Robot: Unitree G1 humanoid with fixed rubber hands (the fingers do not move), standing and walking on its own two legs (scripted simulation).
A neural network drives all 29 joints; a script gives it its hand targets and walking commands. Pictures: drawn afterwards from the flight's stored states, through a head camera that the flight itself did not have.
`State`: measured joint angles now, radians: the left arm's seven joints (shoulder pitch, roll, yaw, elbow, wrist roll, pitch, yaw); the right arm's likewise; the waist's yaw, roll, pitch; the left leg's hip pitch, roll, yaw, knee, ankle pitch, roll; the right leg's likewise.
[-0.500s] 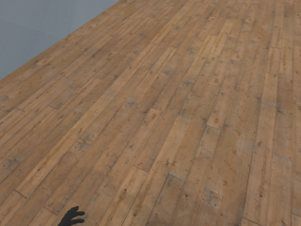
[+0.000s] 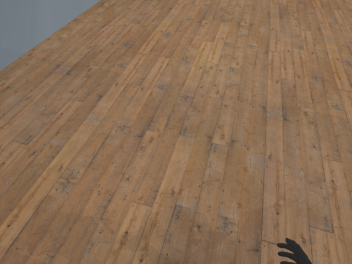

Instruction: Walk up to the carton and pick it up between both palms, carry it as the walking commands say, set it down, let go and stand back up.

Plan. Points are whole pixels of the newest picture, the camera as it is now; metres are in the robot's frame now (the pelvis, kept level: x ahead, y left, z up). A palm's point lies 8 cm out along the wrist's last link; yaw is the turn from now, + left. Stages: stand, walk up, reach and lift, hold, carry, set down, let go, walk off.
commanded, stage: walk up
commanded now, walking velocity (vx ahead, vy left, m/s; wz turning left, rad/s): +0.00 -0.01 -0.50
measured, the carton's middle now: out of the picture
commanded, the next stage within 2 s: none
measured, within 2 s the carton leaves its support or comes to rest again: neither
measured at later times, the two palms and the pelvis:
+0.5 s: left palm (114, 251) +0.17 +0.17 -0.09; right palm out of the picture -0.01 -0.33 -0.13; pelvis -0.01 -0.05 +0.00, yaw -16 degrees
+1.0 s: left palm (170, 191) +0.34 +0.06 -0.12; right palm out of the picture -0.04 -0.36 -0.08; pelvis +0.12 -0.12 +0.01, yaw -29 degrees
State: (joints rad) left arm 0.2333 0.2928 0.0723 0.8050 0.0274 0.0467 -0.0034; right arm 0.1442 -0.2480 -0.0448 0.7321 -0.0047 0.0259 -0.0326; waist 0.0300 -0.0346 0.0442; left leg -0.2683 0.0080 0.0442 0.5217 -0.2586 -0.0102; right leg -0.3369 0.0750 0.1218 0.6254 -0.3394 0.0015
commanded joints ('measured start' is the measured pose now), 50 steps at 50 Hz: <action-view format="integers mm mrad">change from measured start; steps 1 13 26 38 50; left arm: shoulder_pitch -75 -121 -98 -40 -174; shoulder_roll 77 48 158 153 -2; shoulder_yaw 18 -8 17 2 -10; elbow -109 -83 -98 -44 -54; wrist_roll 7 -25 21 7 -10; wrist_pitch -12 6 -16 -74 -28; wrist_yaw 2 -46 -38 -34 -108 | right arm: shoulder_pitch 105 109 25 211 335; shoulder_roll -234 -196 -149 -142 -146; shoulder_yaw -52 -46 -20 -36 -41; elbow -29 19 14 56 115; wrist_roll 0 -30 -16 -3 -13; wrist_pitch -9 -7 0 -68 -98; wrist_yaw -3 6 25 18 6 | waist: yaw -48 -59 8 -129 -65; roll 221 288 -237 11 220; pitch -50 -66 -58 -59 106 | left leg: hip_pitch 156 166 -263 381 259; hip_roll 486 333 86 72 307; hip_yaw -395 -12 47 28 94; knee -251 -104 457 -109 -267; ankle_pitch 260 598 -218 -33 586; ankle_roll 165 112 -83 -50 28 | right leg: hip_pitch -242 -30 115 -184 -382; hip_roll -60 -64 -230 -133 -142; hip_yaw -45 -209 169 186 -146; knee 416 108 -418 -197 409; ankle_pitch -250 -95 -276 -96 206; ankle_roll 55 33 -182 -96 38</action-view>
